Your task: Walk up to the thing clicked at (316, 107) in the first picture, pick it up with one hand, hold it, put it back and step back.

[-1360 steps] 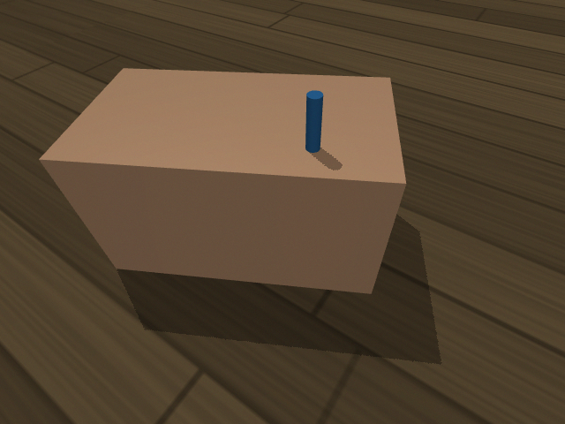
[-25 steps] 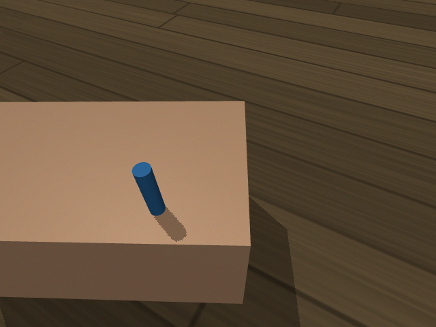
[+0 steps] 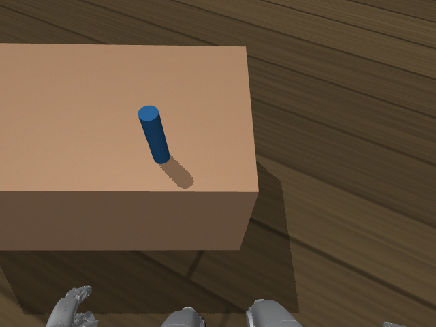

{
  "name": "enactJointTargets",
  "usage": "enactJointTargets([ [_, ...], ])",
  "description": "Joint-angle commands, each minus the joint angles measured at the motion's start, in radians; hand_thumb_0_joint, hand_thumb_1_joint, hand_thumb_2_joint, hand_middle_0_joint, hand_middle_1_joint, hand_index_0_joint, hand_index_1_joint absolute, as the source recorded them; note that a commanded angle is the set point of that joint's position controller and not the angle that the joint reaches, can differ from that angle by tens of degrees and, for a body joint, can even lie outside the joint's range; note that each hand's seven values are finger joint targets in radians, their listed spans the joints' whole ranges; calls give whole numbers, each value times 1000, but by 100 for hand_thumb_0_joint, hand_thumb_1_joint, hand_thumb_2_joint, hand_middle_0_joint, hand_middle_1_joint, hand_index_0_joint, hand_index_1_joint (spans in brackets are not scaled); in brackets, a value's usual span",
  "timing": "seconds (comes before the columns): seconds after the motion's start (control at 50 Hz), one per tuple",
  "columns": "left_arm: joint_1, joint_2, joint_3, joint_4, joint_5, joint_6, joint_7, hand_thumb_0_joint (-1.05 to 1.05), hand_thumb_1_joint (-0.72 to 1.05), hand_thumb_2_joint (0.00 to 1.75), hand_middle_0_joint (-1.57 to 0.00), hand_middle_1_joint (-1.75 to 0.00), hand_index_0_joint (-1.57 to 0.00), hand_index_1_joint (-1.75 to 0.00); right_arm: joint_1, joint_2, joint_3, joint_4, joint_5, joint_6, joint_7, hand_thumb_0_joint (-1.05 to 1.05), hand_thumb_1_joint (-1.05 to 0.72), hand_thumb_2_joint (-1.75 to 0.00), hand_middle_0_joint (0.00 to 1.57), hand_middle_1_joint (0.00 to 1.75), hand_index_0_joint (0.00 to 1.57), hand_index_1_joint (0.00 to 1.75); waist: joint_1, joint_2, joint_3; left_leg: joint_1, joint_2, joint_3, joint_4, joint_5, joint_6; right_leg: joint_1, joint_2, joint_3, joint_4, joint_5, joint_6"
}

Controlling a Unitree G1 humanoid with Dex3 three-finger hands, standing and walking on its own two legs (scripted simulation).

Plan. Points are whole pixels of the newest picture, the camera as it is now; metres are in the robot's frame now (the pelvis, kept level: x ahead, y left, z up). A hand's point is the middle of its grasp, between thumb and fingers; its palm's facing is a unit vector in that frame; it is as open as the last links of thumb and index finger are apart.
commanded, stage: step back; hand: left
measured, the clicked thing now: (155, 137) +0.52 +0.18 -0.07
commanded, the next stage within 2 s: none
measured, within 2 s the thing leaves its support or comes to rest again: neither
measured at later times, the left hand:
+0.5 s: hand out of the picture +0.00 +0.27 -0.14, palm faces +0.01 -0.91 -0.41, open 7.4 cm
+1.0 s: hand out of the picture -0.20 +0.24 -0.14, palm faces -0.05 -0.91 -0.41, open 7.4 cm
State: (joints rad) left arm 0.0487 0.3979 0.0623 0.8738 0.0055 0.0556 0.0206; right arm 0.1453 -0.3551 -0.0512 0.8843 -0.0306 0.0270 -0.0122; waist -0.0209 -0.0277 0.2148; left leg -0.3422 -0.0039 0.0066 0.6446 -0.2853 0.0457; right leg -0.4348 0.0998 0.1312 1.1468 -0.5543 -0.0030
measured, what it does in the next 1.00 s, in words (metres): walks backwards: right foot, then left foot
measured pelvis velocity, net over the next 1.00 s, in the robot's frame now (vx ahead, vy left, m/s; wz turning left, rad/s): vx -0.27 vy -0.03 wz -0.06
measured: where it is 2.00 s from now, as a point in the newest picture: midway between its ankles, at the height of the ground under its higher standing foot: outside the picture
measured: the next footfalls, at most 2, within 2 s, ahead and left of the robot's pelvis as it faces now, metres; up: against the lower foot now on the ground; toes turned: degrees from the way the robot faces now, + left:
right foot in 0.16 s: -0.03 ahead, -0.13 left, +0.00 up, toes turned +1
left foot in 0.50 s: -0.08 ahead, +0.11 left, +0.00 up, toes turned +0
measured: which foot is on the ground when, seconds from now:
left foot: down 0.00-0.18, up 0.20-0.48, down 0.50-0.92, up 0.94-1.00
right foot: up 0.00-0.14, down 0.16-0.52, up 0.54-0.88, down 0.90-1.00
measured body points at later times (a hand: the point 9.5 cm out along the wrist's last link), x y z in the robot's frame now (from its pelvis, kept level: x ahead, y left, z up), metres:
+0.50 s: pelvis -0.11 +0.00 -0.01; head -0.04 +0.00 +0.43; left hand +0.00 +0.32 -0.11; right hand -0.01 -0.32 -0.13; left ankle -0.13 +0.11 -0.73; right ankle -0.07 -0.13 -0.73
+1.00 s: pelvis -0.27 -0.03 -0.01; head -0.22 -0.05 +0.44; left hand -0.20 +0.29 -0.11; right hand -0.16 -0.35 -0.13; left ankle -0.18 +0.11 -0.68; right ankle -0.29 -0.15 -0.73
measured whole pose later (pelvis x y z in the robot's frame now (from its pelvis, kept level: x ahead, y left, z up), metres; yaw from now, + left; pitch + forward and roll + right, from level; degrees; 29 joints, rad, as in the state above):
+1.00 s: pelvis -0.27 -0.03 -0.01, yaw -3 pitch -2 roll +1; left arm 0.24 0.36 0.07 0.86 0.04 0.04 -0.01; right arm 0.11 -0.41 -0.06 0.85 -0.01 0.06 -0.02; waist 0.03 0.04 0.16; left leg -0.54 -0.05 -0.11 0.97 -0.45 0.00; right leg -0.26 0.00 0.04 0.69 -0.40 -0.02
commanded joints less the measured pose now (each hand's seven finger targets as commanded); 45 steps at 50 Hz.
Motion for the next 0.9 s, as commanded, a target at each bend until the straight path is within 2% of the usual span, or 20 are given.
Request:
enactJointTargets([
  [0.0, 52, 167, 56, -81, 4, -28, 6, 0, 90, 90, -20, -30, -20, -30, 56, -277, -73, -87, 4, -23, -25, 0, -90, -90, 20, 30, 20, 30, -21, 146, -284, 305, 266, -274, -120, 609, 226, -25, -49, -16, -176, 21, 15],
  [0.06, 101, 162, 61, -71, 7, -34, -3, 0, 90, 90, -20, -30, -20, -30, 25, -285, -70, -104, 8, -16, -20, 0, -90, -90, 20, 30, 20, 30, -13, 177, -330, 282, 245, -258, -104, 481, 193, 71, -74, -80, -388, 73, 1],
  [0.12, 221, 150, 65, -24, 24, -47, -4, 0, 90, 90, -20, -30, -20, -30, -32, -277, -57, -109, 27, -2, -13, 0, -90, -90, 20, 30, 20, 30, 51, 159, -340, 86, 194, -195, -20, 328, 102, 309, -100, -101, -714, 357, -38],
  [0.14, 209, 228, 84, -37, 39, -55, -3, 0, 90, 90, -20, -30, -20, -30, -26, -241, -45, -118, 34, -1, -11, 0, -90, -90, 20, 30, 20, 30, 37, -5, -300, -107, 103, -148, 72, 159, 34, 363, -228, 117, -733, 396, -88],
  [0.16, 153, 322, 104, -58, 21, -50, -7, 0, 90, 90, -20, -30, -20, -30, -60, -204, -39, -128, 39, -1, -15, 0, -90, -90, 20, 30, 20, 30, 56, -226, -230, -176, -90, -43, 270, -211, -27, 241, -442, 360, -809, 497, -258],
  [0.18, 105, 348, 105, -100, 34, -57, -5, 0, 90, 90, -20, -30, -20, -30, -68, -239, -53, -108, 28, 6, -24, 0, -90, -90, 20, 30, 20, 30, 71, -229, -190, -131, -81, -147, 495, -354, -43, 102, -540, 469, -815, 586, -349],
  [0.24, 7, 230, 82, -125, 24, -57, 7, 0, 90, 90, -20, -30, -20, -30, 30, -225, -45, -66, 49, -1, -22, 0, -90, -90, 20, 30, 20, 30, -6, -97, -199, -162, -117, -187, 575, -233, -39, 207, -350, 130, -694, 808, -234],
  [0.3, 69, 198, 73, -143, 28, -52, 11, 0, 90, 90, -20, -30, -20, -30, 25, -222, -35, -68, 35, -7, -26, 0, -90, -90, 20, 30, 20, 30, 45, -110, -227, -188, -112, -143, 475, -236, -64, 339, -310, 74, -643, 871, -212],
  [0.34, 122, 201, 73, -142, 29, -47, 17, 0, 90, 90, -20, -30, -20, -30, -5, -217, -34, -87, 30, -7, -25, 0, -90, -90, 20, 30, 20, 30, 74, -138, -224, -181, -80, -115, 356, -256, -68, 381, -335, 91, -634, 888, -225],
  [0.4, 111, 225, 74, -159, 23, -39, 19, 0, 90, 90, -20, -30, -20, -30, 34, -211, -40, -85, 22, -11, -18, 0, -90, -90, 20, 30, 20, 30, 57, -171, -267, -79, -32, -57, 124, -229, -48, 392, -352, 98, -595, 891, -212],
  [0.46, 74, 215, 59, -177, 5, -25, 8, 0, 90, 90, -20, -30, -20, -30, 113, -214, -57, -53, 8, -26, -10, 0, -90, -90, 20, 30, 20, 30, 0, -110, -297, 139, -12, -24, -238, 129, -24, 258, -282, 44, -468, 732, -128],
  [0.48, 100, 180, 50, -185, 1, -21, 4, 0, 90, 90, -20, -30, -20, -30, 93, -282, -76, -66, -6, -31, -10, 0, -90, -90, 20, 30, 20, 30, 16, 48, -312, 226, 146, -259, -233, 307, 30, 104, -183, 13, -363, 507, -68],
  [0.5, 78, 159, 50, -193, -5, -22, 11, 0, 90, 90, -20, -30, -20, -30, 32, -390, -90, -90, -1, -28, 2, 0, -90, -90, 20, 30, 20, 30, 6, 271, -285, 169, 354, -494, -280, 446, 184, -15, 0, -88, -202, -3, -24],
  [0.52, 21, 193, 71, -177, 10, -18, 25, 0, 90, 90, -20, -30, -20, -30, 53, -406, -97, -86, 0, -30, 1, 0, -90, -90, 20, 30, 20, 30, -49, 229, -271, 59, 416, -586, -297, 443, 273, 19, 7, 48, -2, -143, -21],
  [0.58, 130, 182, 70, -125, -6, -13, 20, 0, 90, 90, -20, -30, -20, -30, -76, -281, -63, -102, -2, -27, -14, 0, -90, -90, 20, 30, 20, 30, 53, 131, -221, 114, 267, -288, -236, 429, 175, -68, 3, 84, 138, 20, -30],
  [0.7, 156, 174, 73, -123, 11, -24, 3, 0, 90, 90, -20, -30, -20, -30, 4, -260, -64, -113, 6, -29, -18, 0, -90, -90, 20, 30, 20, 30, -4, 170, -253, 268, 268, -246, -192, 470, 223, -70, -22, 7, -9, 34, 39],
  [0.78, 198, 162, 69, -113, 10, -29, -3, 0, 90, 90, -20, -30, -20, -30, -14, -285, -73, -136, 0, -17, -15, 0, -90, -90, 20, 30, 20, 30, 4, 223, -308, 274, 281, -237, -165, 402, 205, 48, -85, -52, -311, 45, 27],
  [0.84, 318, 155, 73, -46, 13, -36, -14, 0, 90, 90, -20, -30, -20, -30, -59, -312, -76, -147, 9, 3, -11, 0, -90, -90, 20, 30, 20, 30, 53, 238, -339, 125, 222, -181, -111, 290, 135, 271, -83, -151, -657, 231, -9],
  [0.86, 330, 169, 78, -33, 25, -40, -11, 0, 90, 90, -20, -30, -20, -30, -66, -286, -67, -148, 16, 9, -9, 0, -90, -90, 20, 30, 20, 30, 61, 203, -309, 13, 183, -162, -86, 180, 80, 318, -87, -133, -707, 297, -27],
  [0.88, 304, 230, 98, -48, 43, -44, -14, 0, 90, 90, -20, -30, -20, -30, -42, -237, -55, -152, 22, 11, -6, 0, -90, -90, 20, 30, 20, 30, 44, 42, -260, -164, 86, -137, 17, -5, 16, 343, -204, 88, -751, 193, -72],
])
